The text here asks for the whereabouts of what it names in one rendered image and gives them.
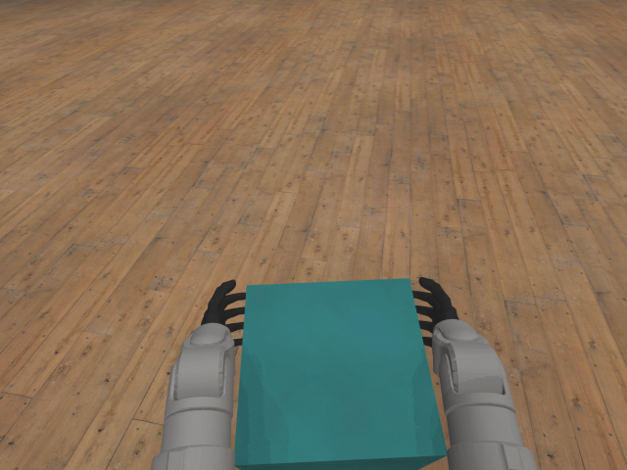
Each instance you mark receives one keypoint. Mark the robot left hand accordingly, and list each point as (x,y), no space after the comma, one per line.
(216,312)

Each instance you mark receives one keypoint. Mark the robot right hand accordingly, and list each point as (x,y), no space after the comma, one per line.
(441,309)

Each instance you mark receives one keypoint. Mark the robot right forearm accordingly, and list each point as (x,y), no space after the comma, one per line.
(483,429)

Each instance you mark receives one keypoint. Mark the robot left forearm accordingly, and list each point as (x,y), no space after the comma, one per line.
(199,407)

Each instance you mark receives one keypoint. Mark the carton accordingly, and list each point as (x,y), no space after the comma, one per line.
(334,376)

